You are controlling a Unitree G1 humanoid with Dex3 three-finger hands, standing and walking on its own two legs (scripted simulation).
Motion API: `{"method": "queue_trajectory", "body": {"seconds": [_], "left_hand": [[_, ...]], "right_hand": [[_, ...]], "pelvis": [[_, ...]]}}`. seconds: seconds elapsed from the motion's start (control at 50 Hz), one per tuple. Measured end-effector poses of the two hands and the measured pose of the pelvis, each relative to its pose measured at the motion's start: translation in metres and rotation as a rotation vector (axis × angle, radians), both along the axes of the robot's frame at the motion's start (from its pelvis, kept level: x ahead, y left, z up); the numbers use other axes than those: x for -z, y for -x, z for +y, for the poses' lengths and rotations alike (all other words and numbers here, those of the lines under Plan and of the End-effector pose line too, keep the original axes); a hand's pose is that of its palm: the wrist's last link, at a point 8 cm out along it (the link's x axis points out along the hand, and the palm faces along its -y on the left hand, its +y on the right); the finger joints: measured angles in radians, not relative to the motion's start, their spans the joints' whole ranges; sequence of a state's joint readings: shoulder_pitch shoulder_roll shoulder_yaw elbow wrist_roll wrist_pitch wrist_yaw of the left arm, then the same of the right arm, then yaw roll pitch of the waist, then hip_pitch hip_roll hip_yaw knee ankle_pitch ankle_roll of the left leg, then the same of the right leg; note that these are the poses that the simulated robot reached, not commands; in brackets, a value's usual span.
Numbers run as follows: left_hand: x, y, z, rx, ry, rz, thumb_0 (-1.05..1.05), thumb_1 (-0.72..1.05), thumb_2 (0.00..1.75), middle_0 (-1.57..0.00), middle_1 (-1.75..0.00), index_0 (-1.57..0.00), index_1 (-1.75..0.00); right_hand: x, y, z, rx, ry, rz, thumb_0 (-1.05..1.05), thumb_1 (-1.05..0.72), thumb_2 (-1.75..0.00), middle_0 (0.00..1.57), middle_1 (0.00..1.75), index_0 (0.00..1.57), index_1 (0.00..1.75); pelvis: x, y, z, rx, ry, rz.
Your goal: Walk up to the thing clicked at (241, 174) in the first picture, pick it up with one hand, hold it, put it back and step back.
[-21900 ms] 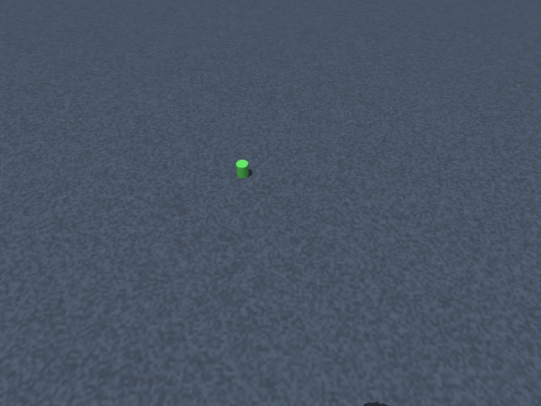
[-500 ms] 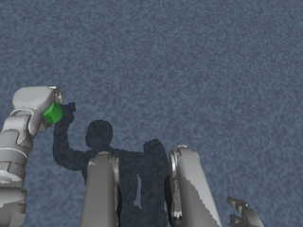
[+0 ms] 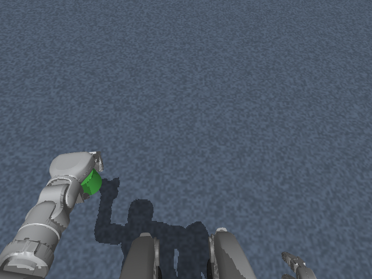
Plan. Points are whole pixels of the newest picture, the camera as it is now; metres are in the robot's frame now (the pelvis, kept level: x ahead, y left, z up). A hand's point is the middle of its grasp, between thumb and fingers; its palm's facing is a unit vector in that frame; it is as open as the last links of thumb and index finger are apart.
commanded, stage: lift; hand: left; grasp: from above
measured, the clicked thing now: (84, 178) +0.37 +0.25 -0.09
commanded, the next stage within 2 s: hold in 0.52 s
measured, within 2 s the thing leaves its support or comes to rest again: neither
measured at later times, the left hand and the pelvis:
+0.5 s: hand (73, 163) +0.36 +0.22 +0.02, palm faces -0.44 -0.08 -0.89, open 9.3 cm; pelvis +0.04 +0.00 +0.10, yaw +0 degrees
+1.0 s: hand (66, 144) +0.37 +0.22 +0.08, palm faces -0.44 -0.06 -0.89, open 9.3 cm; pelvis +0.06 +0.00 +0.13, yaw -1 degrees
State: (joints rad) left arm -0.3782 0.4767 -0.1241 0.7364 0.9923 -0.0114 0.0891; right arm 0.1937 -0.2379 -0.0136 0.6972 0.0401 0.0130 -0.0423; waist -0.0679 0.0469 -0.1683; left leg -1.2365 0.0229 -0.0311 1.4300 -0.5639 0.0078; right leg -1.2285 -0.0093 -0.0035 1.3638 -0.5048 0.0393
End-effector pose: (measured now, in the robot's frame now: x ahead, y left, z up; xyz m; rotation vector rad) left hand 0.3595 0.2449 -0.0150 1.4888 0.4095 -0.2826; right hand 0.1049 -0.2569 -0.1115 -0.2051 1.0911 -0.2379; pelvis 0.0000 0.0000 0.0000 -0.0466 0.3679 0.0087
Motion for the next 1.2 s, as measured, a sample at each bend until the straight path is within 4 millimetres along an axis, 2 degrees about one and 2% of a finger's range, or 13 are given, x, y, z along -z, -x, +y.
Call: {"method": "queue_trajectory", "body": {"seconds": [0.22,0.5,0.84,1.04,1.2], "left_hand": [[-0.051,0.002,-0.011,-0.012,0.007,0.025,0.01,-0.02,0.83,-0.56,-0.97,-0.61,-0.96],[-0.097,-0.006,-0.018,-0.029,0.003,0.022,0.01,-0.02,0.82,-0.56,-0.97,-0.61,-0.96],[-0.138,-0.016,-0.021,0.001,-0.004,0.016,0.01,-0.02,0.82,-0.55,-0.97,-0.6,-0.96],[-0.154,-0.02,-0.023,0.018,-0.002,0.02,0.01,-0.01,0.82,-0.55,-0.97,-0.6,-0.96],[-0.165,-0.019,-0.027,0.026,-0.004,0.013,0.01,-0.01,0.82,-0.55,-0.97,-0.6,-0.96]], "right_hand": [[-0.059,0.0,-0.007,0.033,0.021,-0.015,0.01,-0.92,-0.91,0.2,0.3,0.2,0.3],[-0.097,-0.01,-0.005,0.039,-0.011,-0.014,0.01,-0.91,-0.9,0.2,0.3,0.2,0.3],[-0.122,-0.046,-0.006,0.033,-0.026,-0.07,0.01,-0.91,-0.9,0.2,0.3,0.2,0.3],[-0.131,-0.064,-0.005,0.023,-0.037,-0.104,0.01,-0.91,-0.9,0.2,0.3,0.2,0.3],[-0.136,-0.072,-0.005,0.015,-0.046,-0.119,0.01,-0.91,-0.9,0.2,0.3,0.2,0.3]], "pelvis": [[-0.057,-0.02,0.0,0.007,-0.01,-0.087],[-0.099,-0.038,-0.002,0.012,-0.025,-0.168],[-0.124,-0.056,-0.002,0.019,-0.034,-0.231],[-0.13,-0.063,-0.003,0.024,-0.038,-0.256],[-0.134,-0.065,-0.005,0.026,-0.041,-0.275]]}}
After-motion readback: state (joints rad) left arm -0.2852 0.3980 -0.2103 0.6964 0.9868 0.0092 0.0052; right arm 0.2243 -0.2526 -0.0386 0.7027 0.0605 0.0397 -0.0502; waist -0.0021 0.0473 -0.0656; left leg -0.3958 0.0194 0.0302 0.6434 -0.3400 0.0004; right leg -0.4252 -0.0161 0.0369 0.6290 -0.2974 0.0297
